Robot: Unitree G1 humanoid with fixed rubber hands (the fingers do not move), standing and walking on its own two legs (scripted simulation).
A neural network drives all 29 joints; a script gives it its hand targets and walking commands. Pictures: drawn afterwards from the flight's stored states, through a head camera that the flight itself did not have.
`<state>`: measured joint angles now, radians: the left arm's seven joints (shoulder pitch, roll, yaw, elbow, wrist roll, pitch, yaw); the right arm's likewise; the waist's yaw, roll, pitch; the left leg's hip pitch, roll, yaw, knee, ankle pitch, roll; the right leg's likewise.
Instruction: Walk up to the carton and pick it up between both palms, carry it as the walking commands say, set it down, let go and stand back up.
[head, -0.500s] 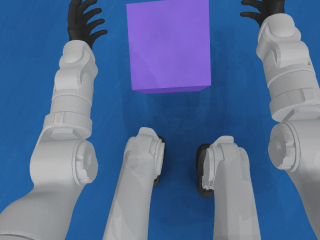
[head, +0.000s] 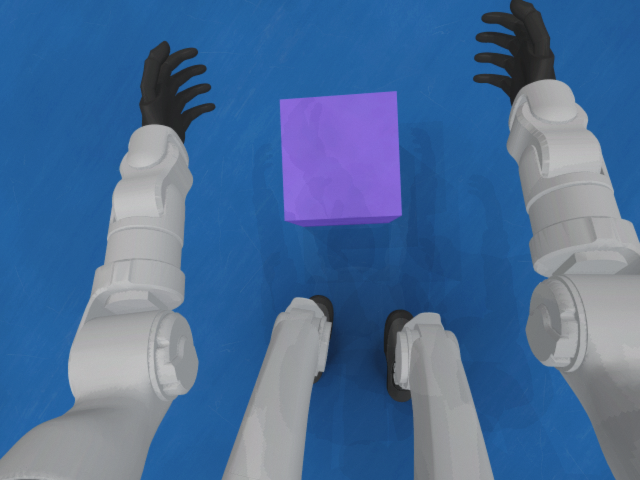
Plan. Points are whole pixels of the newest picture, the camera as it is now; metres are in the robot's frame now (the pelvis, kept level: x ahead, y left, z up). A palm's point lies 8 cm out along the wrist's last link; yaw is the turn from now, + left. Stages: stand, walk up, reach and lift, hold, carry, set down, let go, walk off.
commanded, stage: set down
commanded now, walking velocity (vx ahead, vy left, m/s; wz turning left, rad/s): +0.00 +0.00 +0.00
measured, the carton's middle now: (342, 170) +0.50 +0.07 -0.46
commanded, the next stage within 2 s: let go in 0.32 s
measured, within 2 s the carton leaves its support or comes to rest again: neither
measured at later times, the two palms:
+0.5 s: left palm (128, 120) +0.45 +0.24 -0.02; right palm (575, 72) +0.52 -0.14 -0.02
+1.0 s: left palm out of the picture +0.30 +0.25 +0.09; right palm out of the picture +0.34 -0.20 +0.08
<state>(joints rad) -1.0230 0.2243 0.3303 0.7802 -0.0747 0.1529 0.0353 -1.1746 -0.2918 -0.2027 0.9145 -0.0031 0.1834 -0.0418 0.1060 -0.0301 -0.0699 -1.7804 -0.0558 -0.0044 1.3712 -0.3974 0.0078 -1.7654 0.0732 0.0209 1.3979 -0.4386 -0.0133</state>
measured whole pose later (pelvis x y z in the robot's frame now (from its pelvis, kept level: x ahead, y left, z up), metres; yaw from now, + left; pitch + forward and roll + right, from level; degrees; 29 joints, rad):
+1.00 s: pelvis +0.09 +0.01 +0.17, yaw +0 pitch +16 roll +0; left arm 0.03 0.19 0.09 0.50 -0.01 0.01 -0.08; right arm -0.07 -0.15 -0.11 0.56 -0.05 0.02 -0.01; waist 0.05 0.02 -0.04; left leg -0.61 -0.06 -0.04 0.58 -0.26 0.03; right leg -0.58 0.05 0.05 0.59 -0.29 -0.01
